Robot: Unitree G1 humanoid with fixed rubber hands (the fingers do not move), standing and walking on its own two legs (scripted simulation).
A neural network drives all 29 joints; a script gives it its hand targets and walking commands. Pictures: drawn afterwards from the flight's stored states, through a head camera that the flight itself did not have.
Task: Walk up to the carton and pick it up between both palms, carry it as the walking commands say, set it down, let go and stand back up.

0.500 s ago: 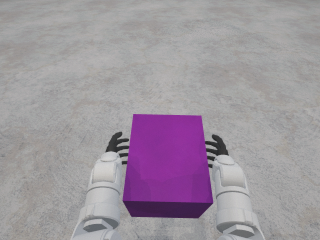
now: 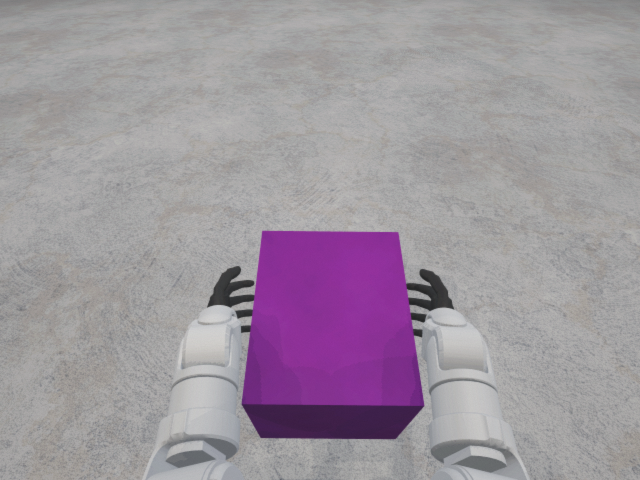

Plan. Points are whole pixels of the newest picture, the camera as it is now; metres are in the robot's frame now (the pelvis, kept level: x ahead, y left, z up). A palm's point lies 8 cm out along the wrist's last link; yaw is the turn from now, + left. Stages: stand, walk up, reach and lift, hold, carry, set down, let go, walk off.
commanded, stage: reach and lift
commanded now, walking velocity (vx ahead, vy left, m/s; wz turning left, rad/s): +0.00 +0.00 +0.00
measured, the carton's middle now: (329, 335) +0.34 -0.01 -0.02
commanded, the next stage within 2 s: hold in 0.62 s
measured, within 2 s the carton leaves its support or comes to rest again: neither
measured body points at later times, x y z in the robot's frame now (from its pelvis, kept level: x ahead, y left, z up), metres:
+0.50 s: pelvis +0.01 -0.01 +0.00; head -0.05 -0.01 +0.45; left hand +0.31 +0.15 +0.05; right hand +0.31 -0.15 +0.05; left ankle +0.01 +0.11 -0.74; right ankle +0.04 -0.11 -0.74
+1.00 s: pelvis +0.00 -0.01 +0.00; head -0.07 -0.01 +0.44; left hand +0.30 +0.14 +0.05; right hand +0.30 -0.15 +0.05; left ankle +0.01 +0.11 -0.74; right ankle +0.04 -0.11 -0.74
